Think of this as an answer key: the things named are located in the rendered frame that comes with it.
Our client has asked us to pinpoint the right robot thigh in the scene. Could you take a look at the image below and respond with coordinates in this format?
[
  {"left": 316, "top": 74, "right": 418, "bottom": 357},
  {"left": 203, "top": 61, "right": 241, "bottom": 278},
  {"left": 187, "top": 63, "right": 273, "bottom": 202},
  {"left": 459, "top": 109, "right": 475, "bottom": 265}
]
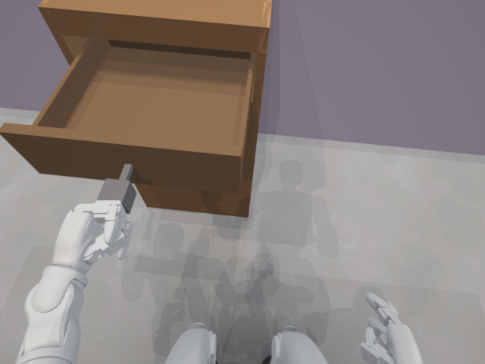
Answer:
[{"left": 271, "top": 331, "right": 328, "bottom": 364}]

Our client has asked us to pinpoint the left robot shin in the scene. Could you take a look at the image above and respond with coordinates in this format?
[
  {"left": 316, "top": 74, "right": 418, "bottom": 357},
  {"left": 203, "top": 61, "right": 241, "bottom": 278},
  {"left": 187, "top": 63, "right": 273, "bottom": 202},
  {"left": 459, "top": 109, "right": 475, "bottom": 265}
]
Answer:
[{"left": 191, "top": 323, "right": 207, "bottom": 329}]

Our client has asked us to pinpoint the robot right hand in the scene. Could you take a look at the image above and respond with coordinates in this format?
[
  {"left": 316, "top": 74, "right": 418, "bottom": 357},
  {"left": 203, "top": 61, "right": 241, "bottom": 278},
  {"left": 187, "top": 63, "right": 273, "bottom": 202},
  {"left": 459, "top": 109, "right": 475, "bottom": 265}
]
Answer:
[{"left": 361, "top": 293, "right": 423, "bottom": 364}]

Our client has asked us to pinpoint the drawer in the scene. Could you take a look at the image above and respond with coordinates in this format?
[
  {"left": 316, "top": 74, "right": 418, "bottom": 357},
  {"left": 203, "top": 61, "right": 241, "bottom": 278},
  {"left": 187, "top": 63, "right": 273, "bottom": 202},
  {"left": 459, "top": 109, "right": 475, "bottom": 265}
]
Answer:
[{"left": 0, "top": 38, "right": 256, "bottom": 194}]

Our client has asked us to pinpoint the robot left forearm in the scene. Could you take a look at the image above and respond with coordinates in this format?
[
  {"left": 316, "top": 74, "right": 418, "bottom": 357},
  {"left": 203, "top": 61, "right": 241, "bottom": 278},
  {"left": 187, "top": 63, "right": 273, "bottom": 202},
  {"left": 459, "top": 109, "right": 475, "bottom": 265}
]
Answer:
[{"left": 15, "top": 265, "right": 89, "bottom": 364}]

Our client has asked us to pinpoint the robot left hand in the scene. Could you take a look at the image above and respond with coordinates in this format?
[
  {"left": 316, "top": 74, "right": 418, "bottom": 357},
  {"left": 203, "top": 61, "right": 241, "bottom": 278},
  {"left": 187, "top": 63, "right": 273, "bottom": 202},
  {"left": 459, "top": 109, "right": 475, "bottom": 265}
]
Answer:
[{"left": 52, "top": 200, "right": 133, "bottom": 274}]

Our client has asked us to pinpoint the cabinet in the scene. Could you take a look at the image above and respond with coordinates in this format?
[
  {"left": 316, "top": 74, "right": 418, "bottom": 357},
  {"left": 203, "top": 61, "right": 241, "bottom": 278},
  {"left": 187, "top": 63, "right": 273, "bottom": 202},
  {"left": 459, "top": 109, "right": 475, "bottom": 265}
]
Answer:
[{"left": 38, "top": 0, "right": 272, "bottom": 218}]

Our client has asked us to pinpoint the handle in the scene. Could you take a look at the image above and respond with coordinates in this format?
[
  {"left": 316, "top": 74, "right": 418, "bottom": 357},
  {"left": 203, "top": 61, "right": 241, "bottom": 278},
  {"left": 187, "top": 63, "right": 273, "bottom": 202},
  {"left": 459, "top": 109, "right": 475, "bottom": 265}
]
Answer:
[{"left": 97, "top": 164, "right": 137, "bottom": 214}]

